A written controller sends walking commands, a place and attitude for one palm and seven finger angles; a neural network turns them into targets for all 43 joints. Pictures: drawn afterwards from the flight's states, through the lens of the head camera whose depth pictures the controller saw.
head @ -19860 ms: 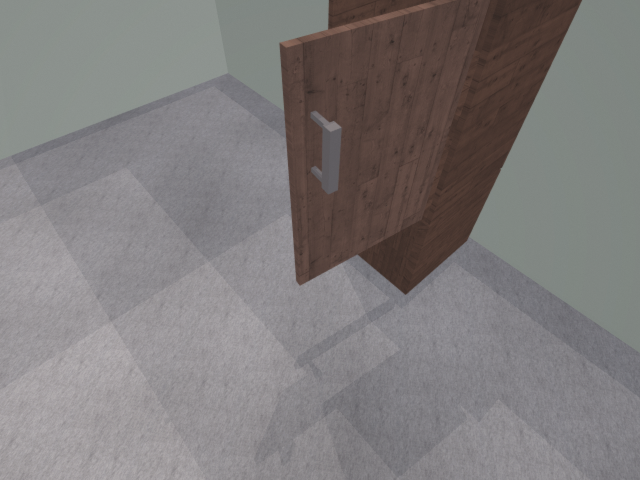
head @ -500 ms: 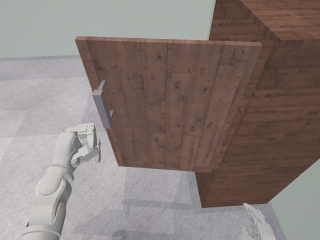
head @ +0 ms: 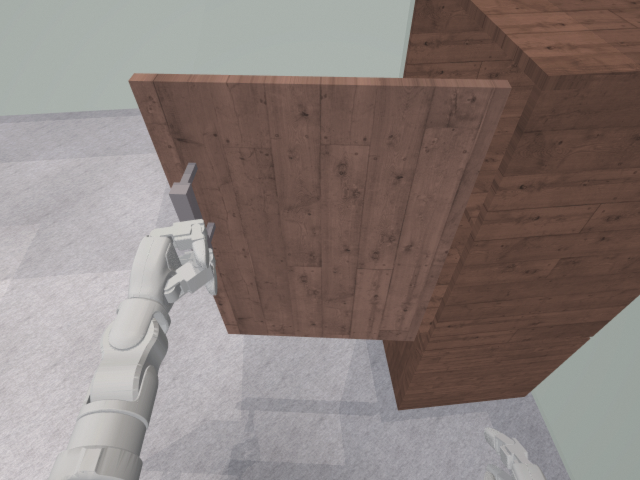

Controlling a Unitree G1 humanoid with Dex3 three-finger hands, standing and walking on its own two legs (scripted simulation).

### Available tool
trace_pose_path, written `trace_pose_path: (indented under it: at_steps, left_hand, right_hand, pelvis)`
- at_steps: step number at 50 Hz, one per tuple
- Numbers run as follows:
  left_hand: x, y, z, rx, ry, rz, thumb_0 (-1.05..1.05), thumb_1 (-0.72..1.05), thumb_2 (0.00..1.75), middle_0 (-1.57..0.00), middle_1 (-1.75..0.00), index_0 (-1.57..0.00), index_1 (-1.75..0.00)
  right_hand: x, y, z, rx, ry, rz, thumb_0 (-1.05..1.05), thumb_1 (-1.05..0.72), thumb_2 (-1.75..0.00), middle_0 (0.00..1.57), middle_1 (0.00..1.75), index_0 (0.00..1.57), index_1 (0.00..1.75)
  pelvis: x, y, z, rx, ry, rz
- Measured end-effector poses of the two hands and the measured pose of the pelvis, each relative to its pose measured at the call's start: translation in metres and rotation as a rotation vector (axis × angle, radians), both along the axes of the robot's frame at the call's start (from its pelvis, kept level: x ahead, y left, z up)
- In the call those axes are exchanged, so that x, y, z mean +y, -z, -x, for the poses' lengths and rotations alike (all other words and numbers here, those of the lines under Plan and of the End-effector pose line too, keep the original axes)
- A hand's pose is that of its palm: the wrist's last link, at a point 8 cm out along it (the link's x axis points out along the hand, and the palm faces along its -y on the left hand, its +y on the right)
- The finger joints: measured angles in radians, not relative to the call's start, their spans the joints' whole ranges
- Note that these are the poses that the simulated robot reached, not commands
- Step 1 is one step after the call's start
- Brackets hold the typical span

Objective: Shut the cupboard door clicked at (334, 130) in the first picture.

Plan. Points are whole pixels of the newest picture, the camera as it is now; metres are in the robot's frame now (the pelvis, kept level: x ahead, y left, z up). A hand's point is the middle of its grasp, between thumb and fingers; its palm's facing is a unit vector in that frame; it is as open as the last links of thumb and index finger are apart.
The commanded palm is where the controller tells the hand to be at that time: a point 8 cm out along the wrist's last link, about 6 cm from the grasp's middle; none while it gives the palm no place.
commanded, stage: bring the fist close to the handle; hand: left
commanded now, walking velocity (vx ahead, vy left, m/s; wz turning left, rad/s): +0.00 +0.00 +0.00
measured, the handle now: (197, 213) +0.44 +0.19 +0.10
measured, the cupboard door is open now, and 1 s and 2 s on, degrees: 82 73 64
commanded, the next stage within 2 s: push the door shut along its arc in 0.20 s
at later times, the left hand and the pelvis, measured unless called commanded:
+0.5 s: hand (208, 262) +0.36 +0.15 +0.09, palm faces -0.06 -1.00 -0.05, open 3.1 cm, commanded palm +0.35 +0.20 +0.10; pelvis -0.01 -0.01 +0.00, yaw +1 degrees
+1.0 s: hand (217, 226) +0.42 +0.15 +0.09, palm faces -0.17 -0.98 -0.04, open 3.2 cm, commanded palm +0.42 +0.19 +0.10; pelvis -0.01 +0.00 -0.01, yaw +2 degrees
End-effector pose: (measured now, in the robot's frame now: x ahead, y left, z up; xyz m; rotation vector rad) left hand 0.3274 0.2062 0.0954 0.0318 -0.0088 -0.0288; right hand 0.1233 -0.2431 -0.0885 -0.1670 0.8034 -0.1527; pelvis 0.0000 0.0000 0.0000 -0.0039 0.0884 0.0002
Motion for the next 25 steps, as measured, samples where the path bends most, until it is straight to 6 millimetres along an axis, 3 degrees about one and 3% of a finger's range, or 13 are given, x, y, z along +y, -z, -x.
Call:
trace_pose_path:
  at_steps: [17, 25]
  left_hand:
    - [0.01, -0.001, 0.009, -0.002, -0.027, -0.007, 0.01, 0.9, 0.9, -1.3, -1.5, -1.3, -1.5]
    - [0.002, -0.001, -0.01, 0.006, 0.027, -0.015, 0.02, 0.9, 0.9, -1.3, -1.5, -1.3, -1.5]
  right_hand:
    - [-0.009, -0.003, -0.007, -0.01, -0.002, 0.007, 0.02, -0.9, -0.9, 0.2, 0.3, 0.2, 0.29]
    - [-0.01, -0.001, -0.007, -0.001, -0.01, 0.019, 0.02, -0.9, -0.9, 0.2, 0.3, 0.2, 0.29]
  pelvis:
    - [-0.007, -0.001, 0.003, -0.012, -0.009, 0.0]
    - [-0.009, 0.0, 0.007, -0.007, -0.018, 0.001]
